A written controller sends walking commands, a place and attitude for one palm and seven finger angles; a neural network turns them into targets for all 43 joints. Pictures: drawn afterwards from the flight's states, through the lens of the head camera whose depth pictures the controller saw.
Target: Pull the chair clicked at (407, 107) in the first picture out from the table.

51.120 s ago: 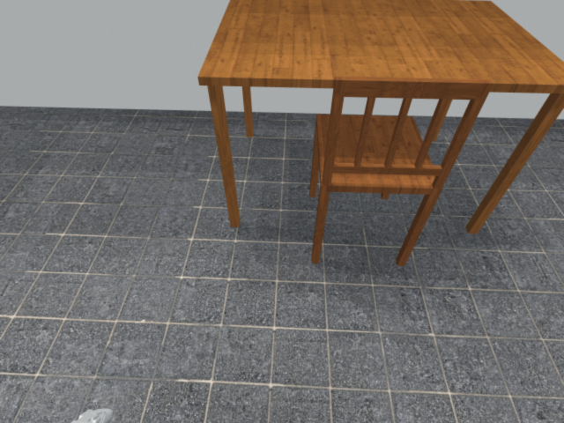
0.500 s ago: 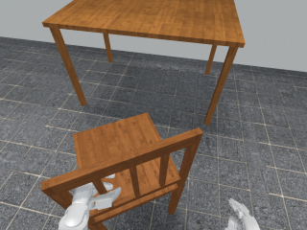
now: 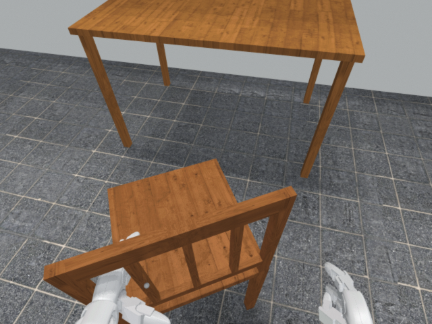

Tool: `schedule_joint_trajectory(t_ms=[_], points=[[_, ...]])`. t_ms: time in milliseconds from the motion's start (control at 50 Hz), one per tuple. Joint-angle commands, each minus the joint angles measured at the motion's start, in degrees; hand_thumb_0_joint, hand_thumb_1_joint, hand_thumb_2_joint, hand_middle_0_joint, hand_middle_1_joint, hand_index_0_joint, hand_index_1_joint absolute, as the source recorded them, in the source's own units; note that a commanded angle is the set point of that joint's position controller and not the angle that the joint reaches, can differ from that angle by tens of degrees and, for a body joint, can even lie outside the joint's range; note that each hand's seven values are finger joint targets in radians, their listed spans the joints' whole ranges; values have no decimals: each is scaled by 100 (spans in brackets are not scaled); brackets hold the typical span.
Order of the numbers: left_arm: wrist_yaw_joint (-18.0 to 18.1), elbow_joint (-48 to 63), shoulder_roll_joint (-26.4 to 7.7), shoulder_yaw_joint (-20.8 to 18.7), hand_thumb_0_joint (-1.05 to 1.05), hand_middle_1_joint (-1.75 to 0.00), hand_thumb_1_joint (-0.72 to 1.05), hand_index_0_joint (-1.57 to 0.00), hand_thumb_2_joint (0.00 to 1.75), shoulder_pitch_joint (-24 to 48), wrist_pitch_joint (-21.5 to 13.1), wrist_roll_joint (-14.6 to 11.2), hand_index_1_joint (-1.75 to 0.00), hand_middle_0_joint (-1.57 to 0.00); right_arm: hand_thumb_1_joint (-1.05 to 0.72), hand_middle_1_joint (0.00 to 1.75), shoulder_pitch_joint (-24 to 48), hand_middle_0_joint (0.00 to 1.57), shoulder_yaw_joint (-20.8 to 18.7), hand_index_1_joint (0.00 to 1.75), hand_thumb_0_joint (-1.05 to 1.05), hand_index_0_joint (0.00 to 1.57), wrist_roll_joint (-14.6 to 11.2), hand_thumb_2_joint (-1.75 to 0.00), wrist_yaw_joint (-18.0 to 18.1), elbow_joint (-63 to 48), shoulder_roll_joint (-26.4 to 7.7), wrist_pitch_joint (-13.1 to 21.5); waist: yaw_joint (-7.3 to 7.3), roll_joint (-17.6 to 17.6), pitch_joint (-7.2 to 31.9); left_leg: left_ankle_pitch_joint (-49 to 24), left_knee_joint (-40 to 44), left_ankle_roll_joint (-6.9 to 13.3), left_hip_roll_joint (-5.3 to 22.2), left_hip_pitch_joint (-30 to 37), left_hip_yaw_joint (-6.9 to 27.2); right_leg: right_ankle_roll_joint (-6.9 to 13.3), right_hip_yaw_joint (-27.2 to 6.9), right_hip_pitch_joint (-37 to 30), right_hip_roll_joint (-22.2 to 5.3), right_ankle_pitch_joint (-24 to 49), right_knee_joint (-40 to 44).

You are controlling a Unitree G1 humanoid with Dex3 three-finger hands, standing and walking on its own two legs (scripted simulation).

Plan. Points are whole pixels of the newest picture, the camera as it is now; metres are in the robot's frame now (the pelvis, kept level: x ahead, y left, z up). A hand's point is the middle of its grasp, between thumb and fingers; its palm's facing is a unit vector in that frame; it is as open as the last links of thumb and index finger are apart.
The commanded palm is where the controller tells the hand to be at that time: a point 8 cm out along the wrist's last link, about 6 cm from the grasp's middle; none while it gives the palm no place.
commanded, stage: open the thumb and straighten the fingers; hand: left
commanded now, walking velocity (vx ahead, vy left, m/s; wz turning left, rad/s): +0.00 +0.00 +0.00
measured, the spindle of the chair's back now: (191, 264) +0.26 +0.06 -0.06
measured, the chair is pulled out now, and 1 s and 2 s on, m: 0.68 0.68 0.69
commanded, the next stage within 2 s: draw the fingers out of the gap in 0.02 s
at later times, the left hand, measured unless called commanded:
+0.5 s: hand out of the picture +0.15 +0.14 -0.02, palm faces +0.01 -0.99 -0.16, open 17.5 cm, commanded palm +0.12 +0.19 +0.00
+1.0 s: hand out of the picture +0.08 +0.13 -0.02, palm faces +0.02 -0.99 -0.14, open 17.5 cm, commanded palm +0.04 +0.19 +0.00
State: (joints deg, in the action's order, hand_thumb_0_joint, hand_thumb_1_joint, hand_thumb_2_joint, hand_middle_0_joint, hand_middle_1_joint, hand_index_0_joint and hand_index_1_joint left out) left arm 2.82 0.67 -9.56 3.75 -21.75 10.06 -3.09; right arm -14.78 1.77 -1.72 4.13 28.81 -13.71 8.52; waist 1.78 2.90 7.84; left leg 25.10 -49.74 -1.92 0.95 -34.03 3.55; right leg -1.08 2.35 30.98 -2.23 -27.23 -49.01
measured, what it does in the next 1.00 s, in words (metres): stands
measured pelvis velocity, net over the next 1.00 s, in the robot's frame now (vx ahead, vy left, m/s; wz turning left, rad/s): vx -0.01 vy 0.00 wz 0.01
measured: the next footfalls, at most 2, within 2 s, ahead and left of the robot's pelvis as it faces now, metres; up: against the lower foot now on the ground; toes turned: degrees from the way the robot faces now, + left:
none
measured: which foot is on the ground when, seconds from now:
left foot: down 0.00-1.00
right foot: down 0.00-1.00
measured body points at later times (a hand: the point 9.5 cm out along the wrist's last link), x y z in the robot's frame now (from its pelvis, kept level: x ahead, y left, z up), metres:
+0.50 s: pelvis -0.01 +0.00 -0.01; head +0.01 -0.02 +0.44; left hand +0.14 +0.19 -0.01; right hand +0.16 -0.25 -0.08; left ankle +0.00 +0.14 -0.70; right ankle -0.03 -0.13 -0.70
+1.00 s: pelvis -0.01 +0.00 -0.02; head +0.00 -0.01 +0.43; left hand +0.08 +0.19 -0.01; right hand +0.17 -0.23 -0.08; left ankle +0.00 +0.14 -0.70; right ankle -0.03 -0.13 -0.70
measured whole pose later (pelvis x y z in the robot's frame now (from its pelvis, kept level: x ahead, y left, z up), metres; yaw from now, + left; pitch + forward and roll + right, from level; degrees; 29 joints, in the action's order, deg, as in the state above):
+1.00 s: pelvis -0.01 +0.00 -0.02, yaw +0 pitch +11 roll -1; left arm 0.7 20.3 -9.6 6.8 -52.0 6.8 -1.0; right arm -15.7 -0.9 -2.8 6.4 25.1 -10.9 7.3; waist 0.6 3.2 12.0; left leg 28.4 -58.8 -1.8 0.9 -41.7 4.6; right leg -1.1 3.1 37.8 -2.1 -30.3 -57.0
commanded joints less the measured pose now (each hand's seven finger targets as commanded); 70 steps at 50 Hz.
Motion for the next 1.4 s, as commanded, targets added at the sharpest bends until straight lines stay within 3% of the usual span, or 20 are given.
schedule_joint_trajectory(t_ms=[0,80,120,160,260,400,420,500,540,760,980,1000,1060,1080,1140,1180,1220,1260,1320,1380], points=[[-38,1214,-445,-253,0,0,-55,0,20,269,-273,-30,0,0,-90,30,275,20,-340,30,0,20,22,-90,110,-894,-673,265,118,-473,853,-2076,410,343,-73,701,-221,88,222,-331,46,2553,616],[-35,1314,-623,-382,0,0,-55,0,20,361,-287,-23,0,0,-90,30,256,20,-332,30,0,20,16,-90,146,-894,-678,254,122,-299,798,-1915,392,351,-90,641,-213,95,200,-250,43,2336,623],[-54,1212,-573,-431,0,0,-55,0,20,-125,-277,-50,0,0,-90,30,289,20,-351,30,0,20,8,-90,150,-923,-631,236,46,-424,813,-1889,388,349,-91,561,-235,90,210,-297,46,2333,614],[-73,1364,-593,-459,0,0,-55,0,20,-381,-294,-62,0,0,-90,30,354,20,-374,30,0,20,-10,-90,148,-963,-603,241,-16,-267,826,-1894,410,344,-97,528,-238,125,212,-378,39,2294,611],[-18,1597,-517,-383,0,0,-55,0,20,-960,-275,-29,0,0,-90,30,435,20,-399,30,0,20,-17,-90,158,-1014,-532,225,-33,-350,650,-1683,420,349,-99,368,-222,123,229,-265,56,2029,618],[-45,2111,-444,-198,0,0,-55,0,20,-1350,-468,16,0,0,-90,30,407,20,-420,30,0,20,-24,-90,221,-1068,-491,306,44,-349,560,-1365,309,373,-121,277,-196,107,230,42,75,1574,566],[-44,2152,-494,-219,0,0,-55,0,20,-1444,-491,47,0,0,-90,30,419,20,-427,30,0,20,-29,-90,226,-1071,-483,319,22,-172,532,-1332,293,372,-121,266,-188,125,233,124,81,1482,544],[-54,2152,-464,-165,0,0,-55,0,20,-1610,-489,69,0,0,-90,30,447,20,-419,30,0,20,-41,-90,250,-1106,-474,311,58,-416,358,-1049,254,381,-122,98,-145,117,251,299,104,1142,537],[-89,2315,-390,-48,0,0,-55,0,20,-1699,-517,70,0,0,-90,30,451,20,-413,30,0,20,-39,-90,259,-1173,-463,342,44,-321,427,-952,232,390,-134,81,-135,123,253,343,105,971,510],[-101,2668,-431,-101,0,0,-55,0,20,-2797,-433,144,0,0,-90,30,526,20,-477,30,0,20,-58,-90,276,-1287,-341,254,-108,-270,486,-1022,114,391,-138,-156,-131,174,274,326,132,1027,347],[-175,3192,-289,185,0,0,-55,0,20,-3697,-710,249,0,0,-90,30,514,20,-551,30,0,20,-89,-90,300,-1459,-269,190,-84,-309,402,-872,-102,426,-162,-424,-139,177,292,663,182,848,133],[-329,3675,71,88,0,0,-55,0,20,-3264,-1326,-398,0,0,-90,30,463,20,-545,30,0,20,-105,-90,298,-1367,-249,340,-40,-570,317,-953,-293,393,-209,-529,-138,171,408,825,248,949,55],[-486,3761,-450,-380,0,0,-55,0,20,-3303,-2048,-505,0,0,-90,30,390,20,-607,30,0,20,-139,-90,290,-1164,-284,523,-169,-116,615,-1029,-383,378,-192,-474,-158,224,309,812,255,910,-85],[-536,3793,-392,-384,0,0,-55,0,20,-3391,-2227,-547,0,0,-90,30,395,20,-598,30,0,20,-152,-90,261,-1137,-249,557,-194,108,687,-1072,-387,363,-205,-414,-172,233,319,833,253,898,-151],[-755,3625,-296,-373,0,0,-55,0,20,-3249,-2769,-626,0,0,-90,30,486,20,-619,30,0,20,-190,-90,148,-1020,-205,592,-166,-47,506,-988,-459,333,-170,-581,-141,215,345,1027,275,783,-272],[-909,3532,-405,-469,0,0,-55,0,20,-3060,-3123,-683,0,0,-90,30,591,20,-633,30,0,20,-186,-90,67,-971,-204,569,-173,-97,417,-836,-522,314,-145,-770,-122,217,302,1099,282,634,-336],[-1063,3522,-627,-784,0,0,-55,0,20,-3029,-3483,-778,0,0,-90,30,667,20,-673,30,0,20,-201,-90,4,-948,-172,542,-273,-149,608,-821,-598,304,-121,-832,-136,226,237,1055,282,593,-401],[-1139,3513,-830,-1056,0,0,-55,0,20,-2991,-3560,-896,0,0,-90,30,732,20,-660,30,0,20,-226,-90,-23,-1015,-177,498,-337,35,759,-741,-539,304,-120,-796,-154,237,189,858,261,503,-352],[-1128,4047,-959,-1319,0,0,-55,0,20,-2664,-3456,-1193,0,0,-90,30,760,20,-579,30,0,20,-306,-90,57,-1102,-167,514,-293,38,869,-529,-366,326,-110,-512,-155,212,121,632,261,233,-64],[-1015,4216,-1115,-1622,0,0,-55,0,20,-2487,-3313,-1379,0,0,-90,30,780,20,-513,30,0,20,-329,-90,148,-998,-173,595,-293,131,704,-479,-212,310,-93,-355,-105,220,111,510,275,135,153]])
